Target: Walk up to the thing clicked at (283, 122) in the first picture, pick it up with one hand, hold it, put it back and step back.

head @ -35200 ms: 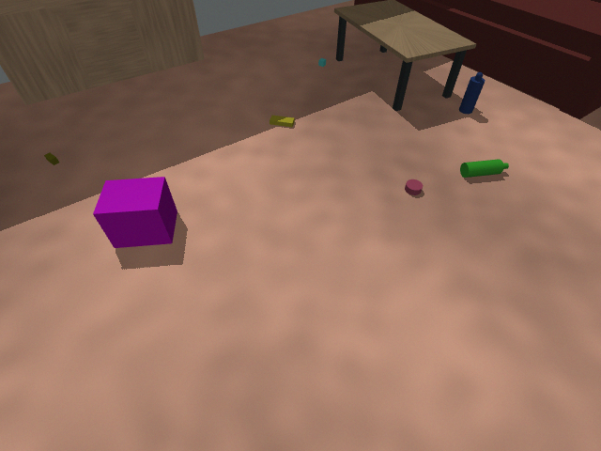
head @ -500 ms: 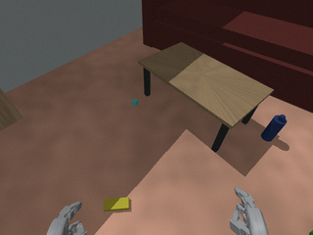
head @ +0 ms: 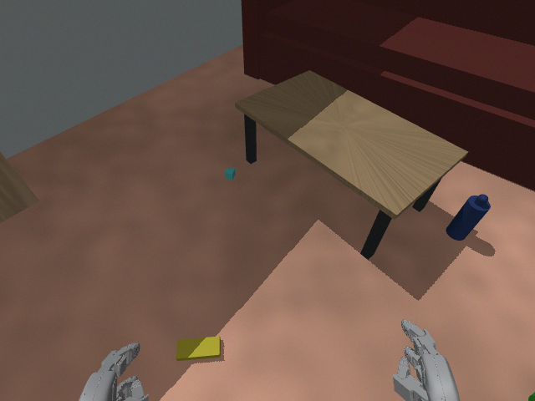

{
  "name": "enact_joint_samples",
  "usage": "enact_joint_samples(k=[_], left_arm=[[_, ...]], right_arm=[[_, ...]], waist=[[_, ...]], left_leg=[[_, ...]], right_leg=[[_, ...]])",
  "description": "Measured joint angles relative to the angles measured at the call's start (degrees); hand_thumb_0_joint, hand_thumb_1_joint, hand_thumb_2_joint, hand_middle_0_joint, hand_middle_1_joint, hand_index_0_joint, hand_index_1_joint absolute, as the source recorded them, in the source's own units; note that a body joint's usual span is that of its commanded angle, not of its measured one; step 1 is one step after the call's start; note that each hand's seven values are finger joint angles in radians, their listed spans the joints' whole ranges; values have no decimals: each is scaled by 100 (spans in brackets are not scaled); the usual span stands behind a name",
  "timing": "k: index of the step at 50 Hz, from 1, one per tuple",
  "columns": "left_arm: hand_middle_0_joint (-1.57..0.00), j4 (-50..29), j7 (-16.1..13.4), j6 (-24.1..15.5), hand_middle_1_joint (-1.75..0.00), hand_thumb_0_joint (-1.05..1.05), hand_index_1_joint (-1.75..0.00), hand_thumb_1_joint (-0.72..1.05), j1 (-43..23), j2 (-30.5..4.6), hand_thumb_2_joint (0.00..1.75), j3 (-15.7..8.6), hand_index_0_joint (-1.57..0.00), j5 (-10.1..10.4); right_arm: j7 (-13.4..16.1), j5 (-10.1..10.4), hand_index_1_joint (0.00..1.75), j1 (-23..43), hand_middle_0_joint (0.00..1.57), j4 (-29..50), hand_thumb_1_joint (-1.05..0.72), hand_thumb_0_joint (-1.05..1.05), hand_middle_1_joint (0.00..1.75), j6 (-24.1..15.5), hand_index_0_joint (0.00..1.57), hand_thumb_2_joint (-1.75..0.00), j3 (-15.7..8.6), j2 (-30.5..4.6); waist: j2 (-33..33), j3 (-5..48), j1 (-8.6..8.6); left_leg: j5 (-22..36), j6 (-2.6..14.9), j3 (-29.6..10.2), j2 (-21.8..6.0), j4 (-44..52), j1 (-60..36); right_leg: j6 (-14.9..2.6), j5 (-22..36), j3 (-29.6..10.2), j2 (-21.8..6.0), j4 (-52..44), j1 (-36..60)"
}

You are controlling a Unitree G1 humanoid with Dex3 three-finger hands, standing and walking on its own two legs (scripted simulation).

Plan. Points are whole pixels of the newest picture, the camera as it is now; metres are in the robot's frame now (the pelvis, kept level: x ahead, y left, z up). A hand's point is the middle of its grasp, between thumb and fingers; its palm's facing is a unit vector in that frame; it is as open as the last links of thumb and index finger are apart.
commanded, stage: stand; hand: left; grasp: from above
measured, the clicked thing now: (198, 348) +0.43 +0.22 -0.70
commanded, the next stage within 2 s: none
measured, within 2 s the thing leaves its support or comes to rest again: neither
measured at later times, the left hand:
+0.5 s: hand out of the picture +0.07 +0.24 -0.11, palm faces +0.03 -0.94 -0.33, open 7.4 cm
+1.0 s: hand out of the picture +0.00 +0.25 -0.10, palm faces +0.02 -0.94 -0.33, open 7.4 cm
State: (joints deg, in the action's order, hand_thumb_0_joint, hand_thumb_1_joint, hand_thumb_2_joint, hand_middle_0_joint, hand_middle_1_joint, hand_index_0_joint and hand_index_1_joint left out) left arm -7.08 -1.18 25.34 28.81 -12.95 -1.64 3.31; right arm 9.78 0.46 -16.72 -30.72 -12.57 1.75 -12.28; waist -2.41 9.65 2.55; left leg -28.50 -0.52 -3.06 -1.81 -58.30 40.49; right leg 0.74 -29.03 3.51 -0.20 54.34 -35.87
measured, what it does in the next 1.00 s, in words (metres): rises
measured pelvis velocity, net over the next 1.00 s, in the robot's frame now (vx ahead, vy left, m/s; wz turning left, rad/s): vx -0.03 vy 0.01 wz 0.00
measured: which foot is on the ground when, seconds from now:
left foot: down 0.00-1.00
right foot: down 0.00-1.00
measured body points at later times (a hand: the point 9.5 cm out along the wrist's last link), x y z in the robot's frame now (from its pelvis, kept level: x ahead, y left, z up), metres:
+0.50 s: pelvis -0.01 +0.01 +0.04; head -0.01 +0.01 +0.49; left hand +0.07 +0.29 -0.08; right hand +0.08 -0.27 -0.08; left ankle +0.00 +0.12 -0.68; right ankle -0.02 -0.13 -0.68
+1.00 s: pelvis -0.03 +0.01 +0.06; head -0.04 +0.01 +0.51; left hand +0.00 +0.30 -0.08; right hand +0.03 -0.27 -0.08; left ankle +0.00 +0.12 -0.68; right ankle -0.02 -0.13 -0.68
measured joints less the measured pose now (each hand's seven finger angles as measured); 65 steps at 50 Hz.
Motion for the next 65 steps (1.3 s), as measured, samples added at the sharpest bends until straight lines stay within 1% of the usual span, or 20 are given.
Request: enact_joint_samples(k=[4, 5, 6, 7, 8, 9, 11, 13, 18, 22, 26, 37, 48, 57, 65], left_arm=[[-20, 1, 5, -5, -30, 1, -30, 90, 12, -4, 90, 5, -20, -5], [-20, 299, -21, -290, -30, 1, -30, 90, -153, -40, 90, 72, -20, -134], [-21, 836, -49, -690, -30, 1, -30, 90, -452, -89, 90, 139, -20, -281], [-21, 1412, -67, -1031, -30, 1, -30, 90, -751, -129, 90, 164, -20, -402], [-21, 1934, -76, -1285, -30, 1, -30, 90, -1003, -163, 90, 160, -20, -492], [-21, 2384, -81, -1477, -30, 1, -30, 90, -1208, -198, 90, 145, -20, -551], [-21, 3075, -75, -1743, -30, 1, -30, 90, -1472, -270, 90, 100, -20, -602], [-21, 3581, -72, -1917, -30, 1, -30, 90, -1578, -320, 90, 29, -20, -601], [-21, 4638, -100, -2184, -30, 1, -30, 90, -1604, -378, 90, -82, -20, -610], [-20, 5284, -110, -2312, -30, 1, -30, 90, -1567, -370, 90, -99, -20, -604], [-20, 5757, -101, -2371, -30, 1, -30, 90, -1578, -318, 90, -80, -20, -559], [-21, 6677, -55, -2456, -30, 1, -30, 90, -1705, -276, 90, -35, -20, -521], [-21, 7099, -35, -2511, -30, 1, -30, 90, -1722, -383, 90, -25, -20, -529], [-21, 7229, -14, -2535, -30, 1, -30, 90, -1771, -398, 90, 5, -20, -501], [-21, 7303, -1, -2555, -30, 1, -30, 90, -1861, -372, 90, 26, -20, -476]], right_arm=[[0, 0, 30, 0, 20, 3, -90, 1, 30, 7, 20, -90, -8, -7], [-48, -162, 30, 79, 20, -117, -90, 1, 30, 34, 20, -90, -65, -5], [-156, -318, 30, 214, 20, -345, -90, 1, 30, 158, 20, -90, -104, -34], [-289, -430, 30, 359, 20, -600, -90, 1, 30, 342, 20, -90, -104, -84], [-420, -513, 30, 480, 20, -818, -90, 1, 30, 525, 20, -90, -89, -139], [-534, -552, 30, 573, 20, -988, -90, 1, 30, 665, 20, -90, -85, -190], [-717, -504, 30, 676, 20, -1235, -90, 1, 30, 821, 20, -90, -142, -257], [-826, -430, 30, 707, 20, -1416, -90, 1, 30, 908, 20, -90, -229, -301], [-913, -353, 30, 671, 20, -1825, -90, 1, 30, 1064, 20, -90, -412, -369], [-916, -344, 30, 612, 20, -2131, -90, 1, 30, 1159, 20, -90, -467, -375], [-900, -327, 30, 583, 20, -2424, -90, 1, 30, 1202, 20, -90, -454, -358], [-881, -241, 30, 662, 20, -3005, -90, 1, 30, 1229, 20, -90, -391, -269], [-921, -208, 30, 739, 20, -3262, -90, 0, 30, 1285, 20, -90, -407, -378], [-943, -194, 30, 731, 20, -3368, -91, 0, 30, 1300, 20, -90, -383, -478], [-943, -167, 30, 774, 20, -3435, -91, 0, 30, 1273, 20, -90, -320, -485]], waist=[[4, 5, 0], [36, -160, -41], [99, -373, -121], [174, -531, -202], [234, -642, -259], [272, -744, -293], [326, -928, -333], [351, -1038, -359], [330, -1131, -343], [323, -1149, -323], [303, -1182, -340], [259, -1279, -347], [193, -1290, -328], [191, -1303, -295], [200, -1324, -269]], left_leg=[[1, -6, -3, -3, 2, -4], [20, 4, 16, 12, 47, -152], [70, 20, 60, 43, 152, -366], [139, 33, 115, 77, 290, -559], [213, 37, 157, 107, 429, -709], [284, 42, 181, 132, 561, -840], [416, 54, 222, 179, 812, -1089], [523, 60, 261, 200, 1030, -1293], [714, 79, 273, 227, 1459, -1734], [860, 105, 275, 244, 1794, -2085], [1039, 136, 289, 241, 2159, -2397], [1638, 167, 303, 302, 3202, -3057], [1877, 131, 263, 268, 3550, -3204], [1908, 95, 225, 226, 3609, -3177], [1901, 70, 234, 202, 3701, -3244]], right_leg=[[-6, -1, 3, 3, 2, 3], [-8, 4, -14, -13, -15, 135], [-16, 24, -52, -46, -59, 313], [-24, 58, -102, -84, -117, 458], [-29, 101, -139, -116, -187, 568], [-27, 149, -159, -142, -268, 673], [-9, 239, -195, -190, -432, 876], [4, 325, -230, -212, -592, 1043], [32, 514, -232, -236, -1013, 1478], [65, 684, -225, -249, -1391, 1849], [101, 919, -231, -242, -1834, 2188], [155, 1511, -228, -293, -2854, 2835], [125, 1744, -186, -253, -3207, 2992], [90, 1787, -149, -207, -3305, 2991], [67, 1776, -158, -183, -3381, 3042]])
